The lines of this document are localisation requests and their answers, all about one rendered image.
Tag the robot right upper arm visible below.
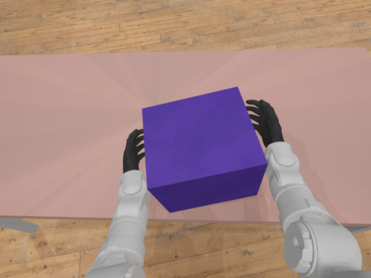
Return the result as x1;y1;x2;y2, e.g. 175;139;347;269
283;220;371;278

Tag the right robot forearm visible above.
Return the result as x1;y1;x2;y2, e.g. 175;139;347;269
264;142;362;268

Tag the carton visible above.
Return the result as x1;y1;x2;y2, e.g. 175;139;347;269
142;87;268;213

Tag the robot left hand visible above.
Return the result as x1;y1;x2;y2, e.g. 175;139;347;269
123;129;145;173

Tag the table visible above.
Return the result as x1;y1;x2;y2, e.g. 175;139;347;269
0;47;371;234

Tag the left robot forearm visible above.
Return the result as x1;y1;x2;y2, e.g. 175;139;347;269
86;170;151;275

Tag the robot left upper arm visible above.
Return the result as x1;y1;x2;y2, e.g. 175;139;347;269
85;262;146;278

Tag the robot right hand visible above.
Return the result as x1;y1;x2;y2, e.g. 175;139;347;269
246;100;284;148

